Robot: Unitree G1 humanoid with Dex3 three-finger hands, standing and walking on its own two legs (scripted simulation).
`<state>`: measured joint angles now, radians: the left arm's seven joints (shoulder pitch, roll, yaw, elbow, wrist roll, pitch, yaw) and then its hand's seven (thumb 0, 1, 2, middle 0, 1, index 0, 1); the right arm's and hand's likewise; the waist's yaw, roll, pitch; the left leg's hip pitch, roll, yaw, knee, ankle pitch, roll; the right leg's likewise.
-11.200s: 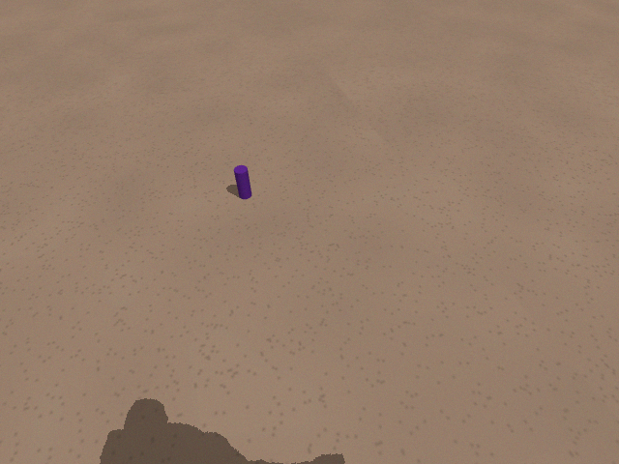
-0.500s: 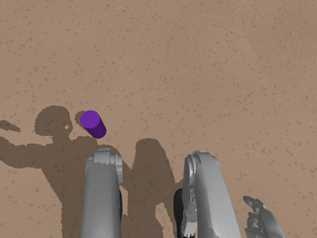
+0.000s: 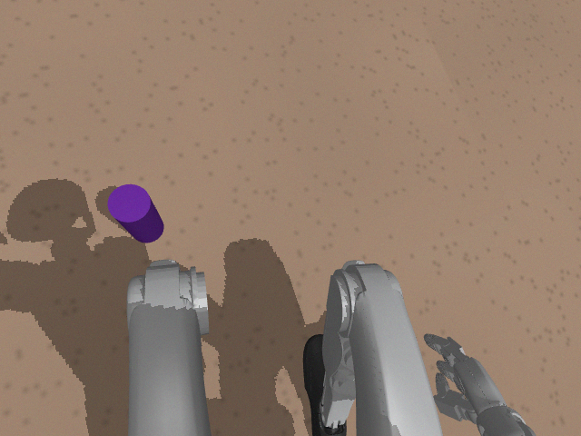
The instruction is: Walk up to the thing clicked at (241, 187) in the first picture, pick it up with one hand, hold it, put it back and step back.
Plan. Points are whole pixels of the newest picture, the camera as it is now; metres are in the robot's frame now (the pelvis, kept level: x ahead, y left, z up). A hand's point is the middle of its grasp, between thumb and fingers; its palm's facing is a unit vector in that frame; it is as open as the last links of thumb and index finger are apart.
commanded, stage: approach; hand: left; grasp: from the side
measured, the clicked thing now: (139, 216) +0.43 +0.25 -0.27
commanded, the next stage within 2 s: close in in 0.20 s
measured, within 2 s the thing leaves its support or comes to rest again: neither
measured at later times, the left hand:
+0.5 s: hand (101, 216) +0.41 +0.29 -0.20, palm faces +0.08 -1.00 +0.05, open 17.6 cm
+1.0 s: hand (125, 219) +0.41 +0.26 -0.22, palm faces +0.16 -0.99 +0.02, open 17.3 cm
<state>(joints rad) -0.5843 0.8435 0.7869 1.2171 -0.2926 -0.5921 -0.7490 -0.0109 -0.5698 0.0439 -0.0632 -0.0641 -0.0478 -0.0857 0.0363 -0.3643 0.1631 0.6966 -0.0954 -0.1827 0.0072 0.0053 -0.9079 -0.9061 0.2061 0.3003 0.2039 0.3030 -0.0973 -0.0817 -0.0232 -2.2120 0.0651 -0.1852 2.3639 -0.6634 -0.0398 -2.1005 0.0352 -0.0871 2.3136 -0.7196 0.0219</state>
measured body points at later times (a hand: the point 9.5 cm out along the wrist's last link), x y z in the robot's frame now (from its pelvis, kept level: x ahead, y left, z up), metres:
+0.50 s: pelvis +0.00 +0.01 -0.06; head +0.23 +0.14 +0.30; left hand +0.40 +0.34 -0.20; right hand +0.17 -0.25 -0.12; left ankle +0.09 +0.14 -0.31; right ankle +0.10 -0.12 -0.31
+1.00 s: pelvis -0.02 +0.02 -0.07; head +0.20 +0.17 +0.29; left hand +0.40 +0.31 -0.22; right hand +0.14 -0.24 -0.10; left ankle +0.09 +0.14 -0.31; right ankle +0.10 -0.12 -0.31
